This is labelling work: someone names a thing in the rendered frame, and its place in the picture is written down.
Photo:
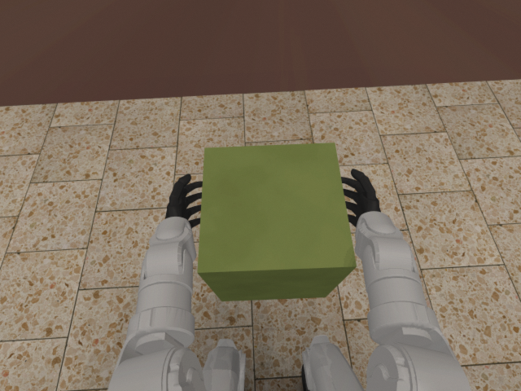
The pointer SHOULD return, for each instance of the robot right forearm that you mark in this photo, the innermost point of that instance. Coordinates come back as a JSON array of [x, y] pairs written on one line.
[[398, 308]]

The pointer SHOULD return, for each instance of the robot left forearm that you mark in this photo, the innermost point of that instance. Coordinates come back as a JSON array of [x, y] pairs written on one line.
[[163, 316]]

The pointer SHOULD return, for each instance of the left robot thigh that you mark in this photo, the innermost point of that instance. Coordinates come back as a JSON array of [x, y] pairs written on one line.
[[224, 369]]

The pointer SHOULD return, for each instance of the robot left shin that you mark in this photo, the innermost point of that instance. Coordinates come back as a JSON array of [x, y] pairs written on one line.
[[225, 342]]

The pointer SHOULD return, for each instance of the carton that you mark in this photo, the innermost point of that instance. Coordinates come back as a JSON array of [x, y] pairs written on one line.
[[273, 222]]

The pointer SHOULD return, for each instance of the robot right hand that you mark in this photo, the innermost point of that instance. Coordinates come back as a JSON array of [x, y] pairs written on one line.
[[365, 196]]

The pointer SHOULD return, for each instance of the left robot upper arm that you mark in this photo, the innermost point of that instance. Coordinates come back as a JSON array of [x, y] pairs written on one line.
[[173, 369]]

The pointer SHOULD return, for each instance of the right robot upper arm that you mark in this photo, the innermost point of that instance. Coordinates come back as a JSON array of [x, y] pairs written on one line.
[[394, 366]]

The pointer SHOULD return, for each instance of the robot left hand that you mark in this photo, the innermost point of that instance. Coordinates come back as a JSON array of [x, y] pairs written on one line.
[[178, 202]]

